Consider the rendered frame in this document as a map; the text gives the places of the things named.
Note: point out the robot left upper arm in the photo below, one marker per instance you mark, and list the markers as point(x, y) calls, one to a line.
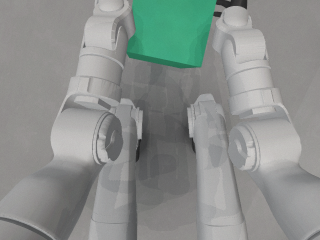
point(47, 204)

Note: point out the robot right forearm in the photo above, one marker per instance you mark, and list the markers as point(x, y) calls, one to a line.
point(247, 68)

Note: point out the robot right upper arm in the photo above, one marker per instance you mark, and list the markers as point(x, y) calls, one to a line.
point(269, 150)

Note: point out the robot right shin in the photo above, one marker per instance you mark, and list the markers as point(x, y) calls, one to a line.
point(209, 97)

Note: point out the carton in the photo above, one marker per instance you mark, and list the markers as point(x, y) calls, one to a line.
point(171, 32)

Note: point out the robot left forearm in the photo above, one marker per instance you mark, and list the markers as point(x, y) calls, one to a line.
point(102, 56)

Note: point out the right robot thigh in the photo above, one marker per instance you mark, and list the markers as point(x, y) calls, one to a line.
point(219, 214)

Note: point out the right robot hand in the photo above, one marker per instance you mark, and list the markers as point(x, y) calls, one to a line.
point(226, 4)

